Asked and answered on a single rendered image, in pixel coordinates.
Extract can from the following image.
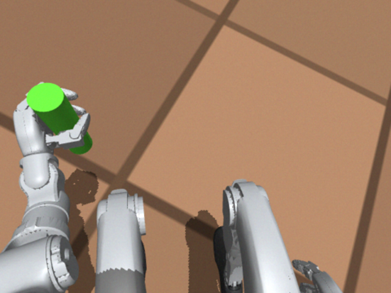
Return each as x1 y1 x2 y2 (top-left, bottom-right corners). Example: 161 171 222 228
27 83 92 154

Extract right robot foot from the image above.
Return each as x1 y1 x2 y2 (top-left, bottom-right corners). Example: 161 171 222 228
213 226 243 293

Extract left robot arm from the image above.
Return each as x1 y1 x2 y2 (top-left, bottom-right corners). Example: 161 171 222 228
0 152 79 293

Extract left robot hand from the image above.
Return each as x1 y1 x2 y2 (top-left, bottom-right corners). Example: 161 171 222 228
13 82 90 157

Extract right robot hand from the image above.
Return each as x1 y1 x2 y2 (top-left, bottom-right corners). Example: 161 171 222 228
292 260 343 293

